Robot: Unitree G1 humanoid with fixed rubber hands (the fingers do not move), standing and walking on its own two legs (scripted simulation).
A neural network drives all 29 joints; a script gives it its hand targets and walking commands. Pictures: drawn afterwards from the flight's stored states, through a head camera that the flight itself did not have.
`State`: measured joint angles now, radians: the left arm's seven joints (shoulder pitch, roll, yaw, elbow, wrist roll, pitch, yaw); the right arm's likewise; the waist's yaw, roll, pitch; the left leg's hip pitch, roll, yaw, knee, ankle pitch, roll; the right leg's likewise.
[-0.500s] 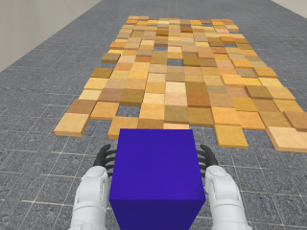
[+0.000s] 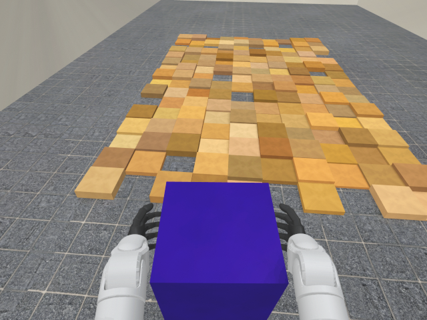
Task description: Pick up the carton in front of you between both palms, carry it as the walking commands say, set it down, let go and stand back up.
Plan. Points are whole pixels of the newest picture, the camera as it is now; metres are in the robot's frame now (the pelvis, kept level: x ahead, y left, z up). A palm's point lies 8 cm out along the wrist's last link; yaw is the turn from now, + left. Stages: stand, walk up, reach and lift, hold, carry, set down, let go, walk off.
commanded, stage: hold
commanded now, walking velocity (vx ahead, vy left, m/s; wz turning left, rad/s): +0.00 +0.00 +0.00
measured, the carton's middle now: (216, 256) +0.30 +0.00 -0.03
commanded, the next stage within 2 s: carry in 1.06 s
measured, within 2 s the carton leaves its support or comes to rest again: neither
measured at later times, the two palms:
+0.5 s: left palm (136, 242) +0.28 +0.15 +0.05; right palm (297, 241) +0.28 -0.15 +0.05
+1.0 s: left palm (137, 241) +0.28 +0.15 +0.05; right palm (297, 241) +0.28 -0.15 +0.05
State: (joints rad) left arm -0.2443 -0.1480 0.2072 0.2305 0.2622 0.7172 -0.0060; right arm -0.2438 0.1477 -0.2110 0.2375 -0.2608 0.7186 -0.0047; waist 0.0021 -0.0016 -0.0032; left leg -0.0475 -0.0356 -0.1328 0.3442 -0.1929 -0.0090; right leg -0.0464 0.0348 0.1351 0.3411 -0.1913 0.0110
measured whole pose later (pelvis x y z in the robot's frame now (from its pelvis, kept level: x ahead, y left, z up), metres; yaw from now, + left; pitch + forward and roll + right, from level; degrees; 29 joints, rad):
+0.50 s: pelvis -0.01 +0.00 +0.00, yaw +0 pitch -8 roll +0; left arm -0.31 -0.16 0.26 0.26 0.30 0.75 -0.02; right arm -0.31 0.16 -0.26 0.27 -0.30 0.75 0.01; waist 0.00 0.00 0.02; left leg -0.04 -0.04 -0.13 0.36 -0.19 -0.01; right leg -0.04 0.04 0.13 0.36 -0.19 0.01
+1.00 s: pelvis +0.00 +0.00 +0.00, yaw +0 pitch -7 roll +0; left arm -0.28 -0.16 0.23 0.23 0.29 0.76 -0.02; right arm -0.28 0.16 -0.23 0.24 -0.29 0.76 0.01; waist 0.00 0.00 0.01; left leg -0.02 -0.03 -0.12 0.34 -0.19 -0.01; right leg -0.02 0.03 0.13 0.34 -0.19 0.01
